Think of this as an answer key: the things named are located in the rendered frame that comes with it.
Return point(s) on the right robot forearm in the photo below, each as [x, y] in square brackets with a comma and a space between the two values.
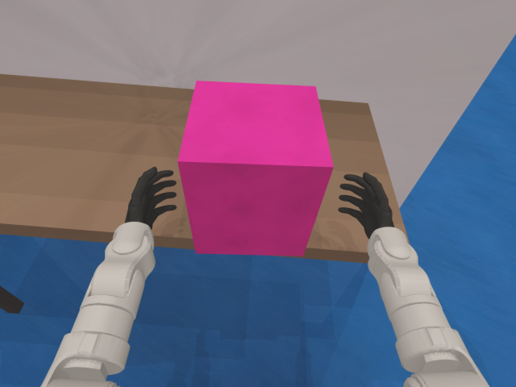
[425, 340]

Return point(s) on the left robot forearm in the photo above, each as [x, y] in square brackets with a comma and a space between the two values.
[97, 345]

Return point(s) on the carton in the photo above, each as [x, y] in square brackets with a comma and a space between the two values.
[255, 164]

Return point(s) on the robot right hand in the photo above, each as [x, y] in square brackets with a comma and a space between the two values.
[376, 212]

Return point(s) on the robot left hand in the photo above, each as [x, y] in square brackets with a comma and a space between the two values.
[142, 203]

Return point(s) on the right robot upper arm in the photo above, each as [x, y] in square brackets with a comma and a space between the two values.
[444, 379]

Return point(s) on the table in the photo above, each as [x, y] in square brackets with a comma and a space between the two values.
[71, 153]

